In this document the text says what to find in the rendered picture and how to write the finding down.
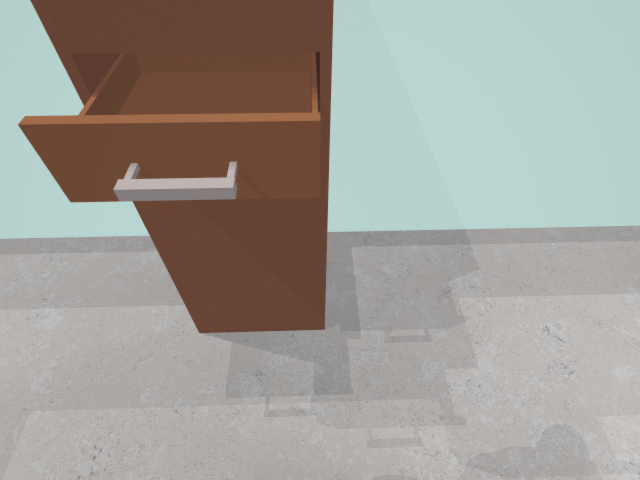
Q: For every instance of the cabinet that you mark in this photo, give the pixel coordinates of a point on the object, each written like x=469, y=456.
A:
x=239, y=265

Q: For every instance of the handle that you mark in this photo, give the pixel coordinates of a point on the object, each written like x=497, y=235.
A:
x=132, y=189

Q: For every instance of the drawer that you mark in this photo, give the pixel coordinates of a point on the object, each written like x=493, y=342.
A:
x=188, y=115

